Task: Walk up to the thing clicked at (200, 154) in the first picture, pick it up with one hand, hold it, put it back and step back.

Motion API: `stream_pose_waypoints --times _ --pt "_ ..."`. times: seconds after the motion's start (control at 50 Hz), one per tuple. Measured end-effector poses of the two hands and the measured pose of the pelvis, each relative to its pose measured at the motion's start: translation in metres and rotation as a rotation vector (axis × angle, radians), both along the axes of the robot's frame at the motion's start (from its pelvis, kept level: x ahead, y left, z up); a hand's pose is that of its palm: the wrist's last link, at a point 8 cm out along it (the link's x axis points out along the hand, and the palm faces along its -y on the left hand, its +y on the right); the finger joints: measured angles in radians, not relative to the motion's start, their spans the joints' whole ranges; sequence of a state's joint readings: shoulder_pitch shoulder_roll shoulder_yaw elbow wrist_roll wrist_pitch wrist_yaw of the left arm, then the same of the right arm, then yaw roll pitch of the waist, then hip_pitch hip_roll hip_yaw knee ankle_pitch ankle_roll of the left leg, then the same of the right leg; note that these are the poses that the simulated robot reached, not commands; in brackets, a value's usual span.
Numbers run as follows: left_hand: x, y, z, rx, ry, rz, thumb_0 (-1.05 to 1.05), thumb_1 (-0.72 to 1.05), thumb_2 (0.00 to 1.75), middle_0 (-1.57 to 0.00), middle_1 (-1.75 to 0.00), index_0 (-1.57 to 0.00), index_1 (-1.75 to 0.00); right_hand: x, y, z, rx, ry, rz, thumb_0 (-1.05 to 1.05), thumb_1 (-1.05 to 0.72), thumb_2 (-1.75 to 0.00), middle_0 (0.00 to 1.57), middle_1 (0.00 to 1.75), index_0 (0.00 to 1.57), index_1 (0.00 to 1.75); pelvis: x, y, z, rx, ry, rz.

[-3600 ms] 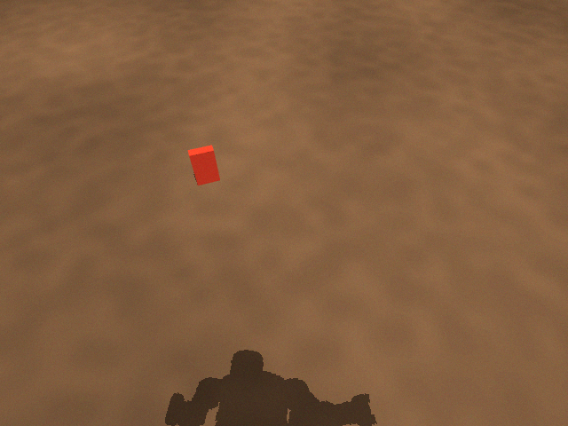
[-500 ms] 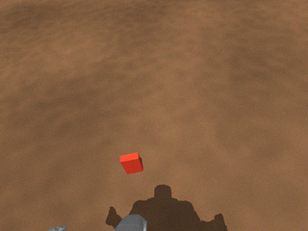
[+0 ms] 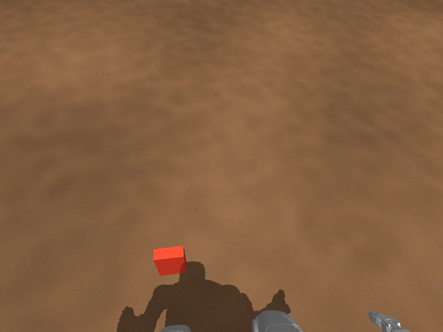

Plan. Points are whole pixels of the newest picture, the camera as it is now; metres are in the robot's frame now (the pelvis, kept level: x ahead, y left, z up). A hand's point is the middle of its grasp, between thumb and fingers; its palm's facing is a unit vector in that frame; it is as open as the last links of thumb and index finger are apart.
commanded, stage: walk up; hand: left
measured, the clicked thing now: (171, 261) +0.45 +0.21 -0.67
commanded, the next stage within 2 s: none
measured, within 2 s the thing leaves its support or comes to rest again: neither
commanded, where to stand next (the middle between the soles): +0.13 +0.00 m, yaw -1 degrees
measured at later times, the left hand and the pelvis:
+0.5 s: hand out of the picture +0.11 +0.25 -0.13, palm faces -0.02 -0.91 -0.42, open 7.4 cm; pelvis +0.05 -0.02 +0.00, yaw +0 degrees
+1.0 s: hand (89, 328) +0.14 +0.27 -0.16, palm faces -0.04 -0.93 -0.35, open 7.4 cm; pelvis +0.09 +0.01 +0.00, yaw +0 degrees
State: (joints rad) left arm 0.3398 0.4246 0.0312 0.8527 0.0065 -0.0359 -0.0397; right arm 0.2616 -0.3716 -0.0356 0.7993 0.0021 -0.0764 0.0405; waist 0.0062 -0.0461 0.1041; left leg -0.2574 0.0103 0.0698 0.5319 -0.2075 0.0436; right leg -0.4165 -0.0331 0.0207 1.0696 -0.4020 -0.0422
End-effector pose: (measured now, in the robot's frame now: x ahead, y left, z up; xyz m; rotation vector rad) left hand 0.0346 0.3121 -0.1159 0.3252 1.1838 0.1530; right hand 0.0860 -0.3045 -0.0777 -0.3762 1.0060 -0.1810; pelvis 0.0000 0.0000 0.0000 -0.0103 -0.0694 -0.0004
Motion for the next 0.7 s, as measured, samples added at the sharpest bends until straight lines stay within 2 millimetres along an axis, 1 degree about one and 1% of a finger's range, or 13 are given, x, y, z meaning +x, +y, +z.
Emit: stream_pose_waypoints --times 0.06,0.12,0.18,0.26,0.3,0.34,0.42,0.5,0.56,0.62,0.7 --pt "0.021 0.002 0.007 0.010 -0.026 -0.001 0.00 0.90 0.89 -0.20 -0.30 -0.21 -0.30 0.001 -0.002 -0.001 0.002 0.031 -0.006 0.00 -0.90 -0.89 0.21 0.30 0.21 0.30 0.013 -0.001 0.003 0.007 -0.004 0.000" --pt "0.036 0.002 0.012 0.037 -0.021 -0.005 0.00 0.90 0.89 -0.20 -0.30 -0.21 -0.30 0.004 -0.007 -0.009 0.006 0.064 -0.019 0.00 -0.90 -0.89 0.21 0.30 0.21 0.30 0.024 -0.004 0.002 0.017 -0.001 -0.010" --pt "0.048 -0.002 0.015 0.075 -0.009 -0.005 0.00 0.90 0.90 -0.20 -0.30 -0.20 -0.30 0.009 -0.015 -0.022 0.021 0.092 -0.028 0.01 -0.90 -0.89 0.21 0.30 0.21 0.30 0.033 -0.011 -0.002 0.026 0.004 -0.009" --pt "0.059 -0.013 0.015 0.129 -0.017 0.007 0.00 0.90 0.90 -0.20 -0.30 -0.20 -0.30 0.020 -0.027 -0.050 0.057 0.126 -0.047 0.01 -0.90 -0.89 0.21 0.30 0.21 0.30 0.041 -0.025 -0.014 0.024 0.007 -0.014" --pt "0.062 -0.022 0.018 0.130 -0.023 -0.001 0.00 0.90 0.90 -0.20 -0.30 -0.20 -0.30 0.026 -0.028 -0.059 0.072 0.138 -0.050 0.01 -0.90 -0.89 0.21 0.30 0.20 0.30 0.042 -0.028 -0.015 0.014 0.006 -0.012" --pt "0.065 -0.029 0.022 0.124 -0.036 -0.003 0.00 0.90 0.89 -0.20 -0.30 -0.21 -0.30 0.030 -0.026 -0.063 0.083 0.151 -0.034 0.01 -0.91 -0.89 0.21 0.30 0.20 0.30 0.042 -0.029 -0.013 0.026 0.005 -0.008" --pt "0.067 -0.033 0.030 0.115 -0.055 0.003 0.00 0.90 0.89 -0.20 -0.30 -0.21 -0.30 0.032 -0.023 -0.061 0.095 0.178 -0.019 0.01 -0.91 -0.89 0.21 0.30 0.20 0.30 0.045 -0.027 -0.006 0.030 0.012 0.003" --pt "0.068 -0.026 0.030 0.102 -0.066 0.013 0.00 0.90 0.89 -0.21 -0.30 -0.21 -0.30 0.029 -0.023 -0.054 0.071 0.203 -0.015 0.01 -0.91 -0.89 0.21 0.30 0.20 0.30 0.050 -0.021 -0.003 0.026 0.017 0.009" --pt "0.070 -0.013 0.021 0.085 -0.066 0.027 0.00 0.90 0.89 -0.21 -0.30 -0.21 -0.30 0.024 -0.021 -0.047 0.036 0.212 -0.019 0.01 -0.91 -0.89 0.21 0.30 0.20 0.30 0.052 -0.013 -0.006 0.018 0.017 0.019" --pt "0.074 0.002 0.006 0.064 -0.056 0.043 0.00 0.90 0.89 -0.21 -0.30 -0.21 -0.30 0.018 -0.017 -0.042 -0.009 0.213 -0.043 0.01 -0.91 -0.89 0.21 0.30 0.20 0.30 0.054 -0.001 -0.011 0.026 0.006 0.019" --pt "0.080 0.009 -0.003 0.026 -0.011 0.053 0.00 0.90 0.89 -0.20 -0.30 -0.21 -0.30 0.011 -0.008 -0.028 -0.030 0.208 -0.077 0.01 -0.91 -0.89 0.21 0.30 0.20 0.30 0.061 0.008 -0.006 0.012 0.015 0.017"
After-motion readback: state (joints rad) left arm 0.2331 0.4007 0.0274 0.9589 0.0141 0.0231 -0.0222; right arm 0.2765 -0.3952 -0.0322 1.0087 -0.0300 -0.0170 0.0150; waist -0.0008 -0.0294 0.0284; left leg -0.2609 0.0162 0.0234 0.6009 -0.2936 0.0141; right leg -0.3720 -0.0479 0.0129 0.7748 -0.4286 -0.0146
